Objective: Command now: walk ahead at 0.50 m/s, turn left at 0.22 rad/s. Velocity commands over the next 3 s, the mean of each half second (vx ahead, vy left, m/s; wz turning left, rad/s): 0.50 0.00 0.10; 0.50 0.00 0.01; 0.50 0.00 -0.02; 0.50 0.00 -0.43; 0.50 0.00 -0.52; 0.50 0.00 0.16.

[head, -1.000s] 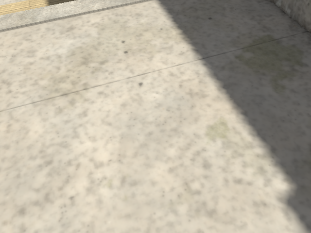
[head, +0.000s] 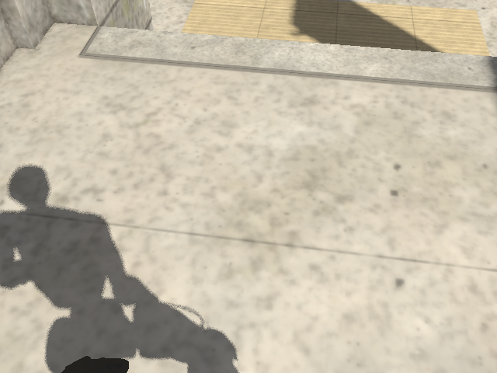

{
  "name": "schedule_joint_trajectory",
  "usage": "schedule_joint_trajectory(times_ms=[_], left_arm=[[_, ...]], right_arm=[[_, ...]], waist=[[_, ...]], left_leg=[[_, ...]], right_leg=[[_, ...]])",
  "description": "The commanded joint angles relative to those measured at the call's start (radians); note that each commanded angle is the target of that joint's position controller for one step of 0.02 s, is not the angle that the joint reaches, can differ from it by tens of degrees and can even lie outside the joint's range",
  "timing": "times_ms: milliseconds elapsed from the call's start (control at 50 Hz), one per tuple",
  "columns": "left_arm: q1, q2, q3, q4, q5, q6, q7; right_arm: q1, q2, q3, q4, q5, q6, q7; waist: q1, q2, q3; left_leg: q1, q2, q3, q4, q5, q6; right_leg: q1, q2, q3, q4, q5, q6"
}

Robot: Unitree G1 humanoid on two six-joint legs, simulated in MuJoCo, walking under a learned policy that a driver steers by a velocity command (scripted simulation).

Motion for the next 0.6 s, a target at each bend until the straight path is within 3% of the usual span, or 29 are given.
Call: schedule_joint_trajectory(times_ms=[20,40,60,80,120,180,300,400,460,480,500,520,540,560,580,600], left_arm=[[0.420,0.314,0.097,0.032,0.027,-0.018,0.031],[0.362,0.242,0.087,0.036,-0.008,-0.003,0.022],[0.266,0.174,0.072,0.024,-0.016,0.000,0.020],[0.223,0.124,0.059,0.029,-0.015,-0.004,0.015],[0.222,0.093,0.046,0.061,-0.018,-0.014,0.015],[0.267,0.101,0.047,0.099,-0.028,-0.036,0.007],[0.340,0.109,0.049,0.156,-0.034,-0.034,0.001],[0.411,0.134,0.053,0.199,-0.028,-0.029,0.006],[0.406,0.149,0.055,0.217,-0.021,-0.021,0.015],[0.396,0.156,0.056,0.221,-0.021,-0.018,0.017],[0.391,0.153,0.054,0.227,-0.023,-0.014,0.018],[0.386,0.129,0.045,0.212,-0.026,-0.015,0.019],[0.457,0.026,0.019,0.165,-0.056,-0.018,0.013],[0.441,0.107,0.042,0.180,-0.029,-0.013,0.017],[0.357,0.134,0.054,0.165,-0.017,-0.008,0.016],[0.309,0.109,0.046,0.154,-0.019,-0.013,0.008]], right_arm=[[0.119,-0.019,-0.003,-0.079,0.035,-0.019,0.005],[0.084,-0.094,-0.009,-0.060,-0.003,-0.017,0.000],[-0.017,-0.105,-0.013,-0.074,-0.009,-0.014,0.005],[-0.090,-0.096,-0.007,-0.087,-0.013,-0.014,0.013],[-0.103,-0.073,-0.001,-0.092,-0.023,0.003,0.028],[-0.100,-0.049,0.008,-0.081,-0.031,0.021,0.038],[-0.354,-0.009,0.036,-0.147,-0.020,0.017,0.047],[-0.482,-0.016,0.042,-0.177,-0.011,0.010,0.044],[-0.467,-0.033,0.034,-0.177,-0.016,0.004,0.035],[-0.404,-0.042,0.027,-0.157,-0.020,-0.001,0.030],[-0.274,-0.057,0.016,-0.111,-0.029,-0.011,0.022],[-0.096,-0.110,-0.003,-0.062,-0.046,-0.022,0.010],[0.020,-0.223,-0.033,-0.055,-0.064,-0.023,-0.001],[-0.003,-0.200,-0.034,-0.049,-0.017,-0.007,0.003],[-0.099,-0.150,-0.021,-0.053,-0.001,-0.001,0.005],[-0.166,-0.094,-0.007,-0.059,-0.001,-0.005,0.010]], waist=[[0.151,-0.277,-0.338],[0.140,-0.188,-0.285],[0.117,-0.079,-0.117],[0.112,-0.013,-0.055],[0.072,-0.074,-0.008],[0.054,-0.086,-0.011],[0.101,-0.072,0.046],[0.137,-0.065,0.059],[0.116,-0.067,0.056],[0.085,-0.066,0.027],[0.026,-0.038,-0.039],[-0.041,0.010,-0.155],[-0.039,0.221,-0.307],[-0.034,0.212,-0.312],[0.008,0.119,-0.139],[0.031,0.077,-0.058]], left_leg=[[-0.524,-0.014,0.090,0.780,0.117,-0.029],[-0.660,0.006,0.050,0.865,-0.036,-0.019],[-0.689,0.063,0.047,0.871,0.055,-0.018],[-0.668,0.097,0.057,0.816,0.116,-0.017],[-0.609,0.143,0.082,0.726,0.141,-0.029],[-0.608,0.160,0.123,0.668,0.172,-0.050],[-0.676,0.214,0.204,0.359,0.392,-0.089],[-0.611,0.189,0.236,0.182,0.433,-0.069],[-0.547,0.159,0.246,0.121,0.333,-0.031],[-0.460,0.132,0.256,0.087,0.299,-0.014],[-0.294,0.105,0.266,0.025,0.311,0.011],[-0.043,0.200,0.161,0.023,0.270,0.055],[0.264,0.510,-0.286,-0.032,0.142,0.170],[0.233,0.564,-0.524,-0.165,0.129,0.210],[0.103,0.508,-0.355,-0.168,0.104,0.180],[-0.025,0.461,-0.236,-0.202,0.172,0.155]], right_leg=[[0.787,-0.417,0.660,-0.131,-0.206,-0.226],[0.717,-0.410,0.839,-0.246,-0.312,-0.238],[0.564,-0.372,0.664,-0.259,-0.338,-0.218],[0.459,-0.321,0.528,-0.273,-0.246,-0.192],[0.342,-0.236,0.348,-0.309,-0.071,-0.146],[0.328,-0.207,0.251,-0.343,0.102,-0.156],[0.346,-0.154,0.112,-0.404,0.179,-0.144],[0.428,-0.192,0.097,-0.361,0.267,-0.129],[0.498,-0.225,0.100,-0.279,0.407,-0.116],[0.508,-0.218,0.086,-0.197,0.529,-0.104],[0.484,-0.181,0.047,-0.035,0.603,-0.085],[0.346,-0.140,0.012,0.193,0.461,-0.065],[0.011,-0.001,-0.066,0.575,-0.015,-0.015],[-0.134,0.061,0.024,0.711,-0.409,-0.023],[-0.192,-0.007,0.066,0.740,-0.334,-0.033],[-0.175,-0.043,0.067,0.688,-0.256,-0.034]])
Next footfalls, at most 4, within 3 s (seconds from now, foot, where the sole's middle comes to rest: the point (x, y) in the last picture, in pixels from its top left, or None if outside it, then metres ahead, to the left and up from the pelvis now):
0.52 left None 0.43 0.10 -0.76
1.06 right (269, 279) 0.74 -0.08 -0.76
1.60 left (200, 204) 1.04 0.11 -0.76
2.14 right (270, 151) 1.26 -0.14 -0.76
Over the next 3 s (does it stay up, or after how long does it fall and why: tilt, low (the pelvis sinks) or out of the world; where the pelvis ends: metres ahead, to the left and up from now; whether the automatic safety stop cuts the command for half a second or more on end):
stays up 1.57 -0.21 0.02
